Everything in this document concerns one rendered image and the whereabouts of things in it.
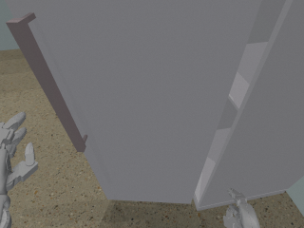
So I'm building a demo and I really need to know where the robot left hand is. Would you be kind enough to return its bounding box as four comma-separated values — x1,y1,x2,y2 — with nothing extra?
0,111,38,195

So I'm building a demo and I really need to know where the left robot forearm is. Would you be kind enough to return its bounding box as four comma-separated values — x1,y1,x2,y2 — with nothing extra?
0,194,12,228

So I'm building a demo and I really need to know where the fridge door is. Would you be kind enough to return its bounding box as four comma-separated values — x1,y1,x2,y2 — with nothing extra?
5,0,262,204

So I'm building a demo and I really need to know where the robot right hand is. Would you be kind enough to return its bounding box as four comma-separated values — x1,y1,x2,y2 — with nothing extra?
223,187,260,228

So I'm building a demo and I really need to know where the handle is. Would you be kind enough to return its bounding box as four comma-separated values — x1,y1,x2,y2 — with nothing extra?
6,12,88,152

